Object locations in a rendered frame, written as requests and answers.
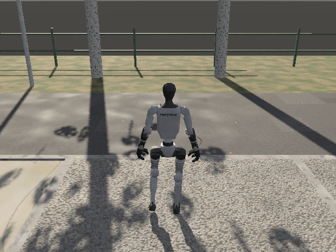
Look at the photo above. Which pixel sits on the right robot upper arm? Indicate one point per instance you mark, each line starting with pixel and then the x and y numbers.
pixel 187 119

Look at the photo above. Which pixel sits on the left robot forearm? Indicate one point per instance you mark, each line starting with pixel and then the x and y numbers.
pixel 142 140

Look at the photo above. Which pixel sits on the robot left hand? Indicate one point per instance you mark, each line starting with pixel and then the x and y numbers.
pixel 139 152

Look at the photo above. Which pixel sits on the right robot forearm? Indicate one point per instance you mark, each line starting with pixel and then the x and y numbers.
pixel 193 141

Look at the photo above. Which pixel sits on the robot right thigh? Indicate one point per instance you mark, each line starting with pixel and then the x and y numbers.
pixel 180 154

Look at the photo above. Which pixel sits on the robot right hand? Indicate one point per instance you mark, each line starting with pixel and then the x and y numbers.
pixel 196 154

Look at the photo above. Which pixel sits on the left robot upper arm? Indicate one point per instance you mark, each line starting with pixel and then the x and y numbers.
pixel 149 119

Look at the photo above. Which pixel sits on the robot torso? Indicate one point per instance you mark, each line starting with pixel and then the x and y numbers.
pixel 168 125

